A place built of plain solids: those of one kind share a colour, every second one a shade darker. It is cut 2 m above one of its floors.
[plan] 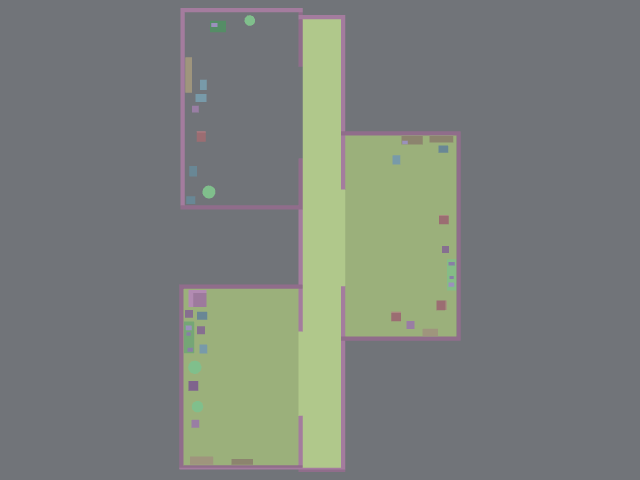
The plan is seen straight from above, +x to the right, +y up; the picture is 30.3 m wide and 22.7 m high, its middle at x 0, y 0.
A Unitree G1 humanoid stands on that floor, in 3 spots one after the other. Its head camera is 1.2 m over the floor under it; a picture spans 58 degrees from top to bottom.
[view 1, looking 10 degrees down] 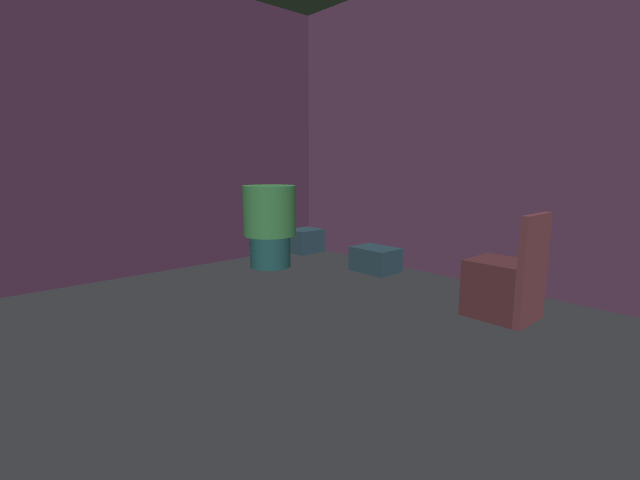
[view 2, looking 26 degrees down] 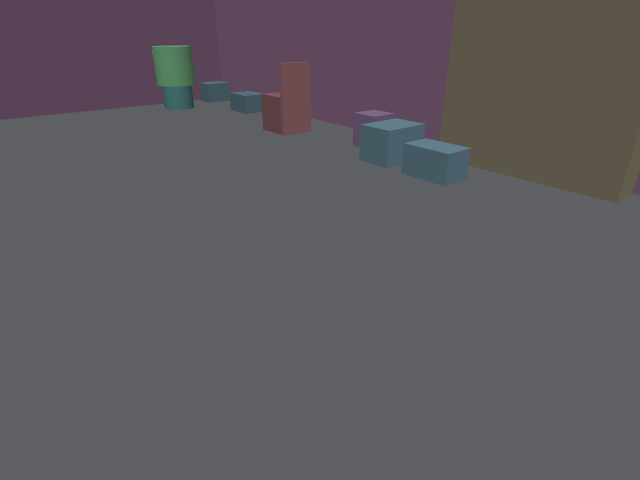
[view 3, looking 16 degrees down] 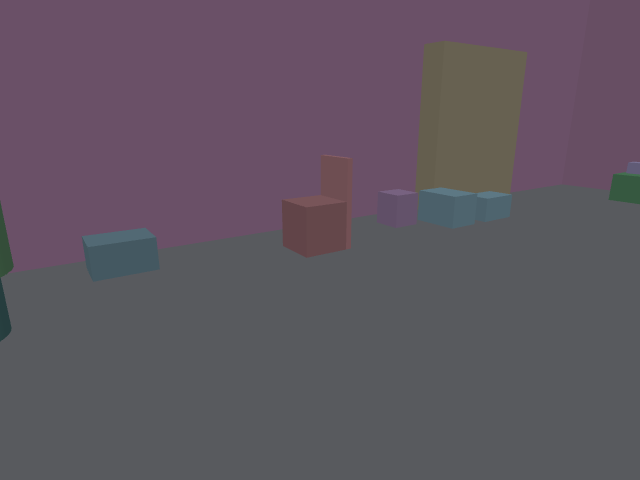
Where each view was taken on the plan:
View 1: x -2.34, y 6.38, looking -132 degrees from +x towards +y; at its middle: toybox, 5.90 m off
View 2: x -2.34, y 9.63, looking -129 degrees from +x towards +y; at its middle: ground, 2.74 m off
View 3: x -2.34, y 2.72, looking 146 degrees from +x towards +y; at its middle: chair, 3.85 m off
